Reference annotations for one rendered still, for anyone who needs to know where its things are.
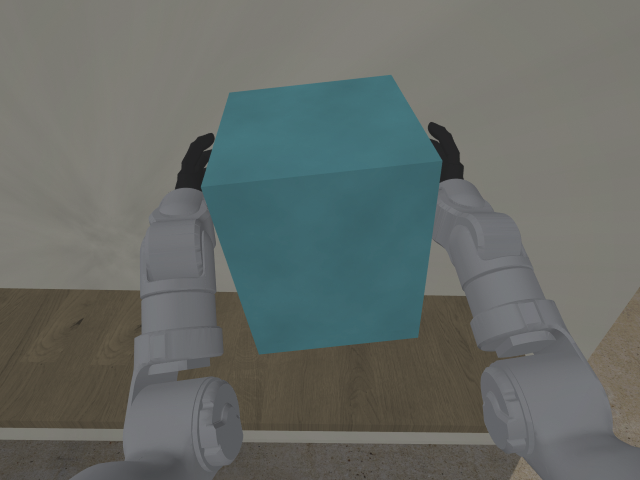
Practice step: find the robot right forearm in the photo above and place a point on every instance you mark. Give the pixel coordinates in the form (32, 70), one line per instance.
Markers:
(510, 312)

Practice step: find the right robot upper arm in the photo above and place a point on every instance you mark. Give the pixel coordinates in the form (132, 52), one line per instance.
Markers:
(549, 409)

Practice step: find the left robot upper arm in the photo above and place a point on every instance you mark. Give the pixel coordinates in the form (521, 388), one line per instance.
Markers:
(180, 430)

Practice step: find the table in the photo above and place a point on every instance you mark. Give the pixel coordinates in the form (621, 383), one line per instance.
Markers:
(67, 361)

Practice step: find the carton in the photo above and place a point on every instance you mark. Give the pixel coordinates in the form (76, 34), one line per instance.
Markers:
(323, 197)

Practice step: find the robot right hand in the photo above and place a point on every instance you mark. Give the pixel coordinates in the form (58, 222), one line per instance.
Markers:
(448, 151)

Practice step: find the robot left forearm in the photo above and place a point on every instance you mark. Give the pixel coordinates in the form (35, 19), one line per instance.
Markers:
(177, 287)

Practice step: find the robot left hand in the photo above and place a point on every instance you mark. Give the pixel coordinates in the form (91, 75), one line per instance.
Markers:
(192, 171)

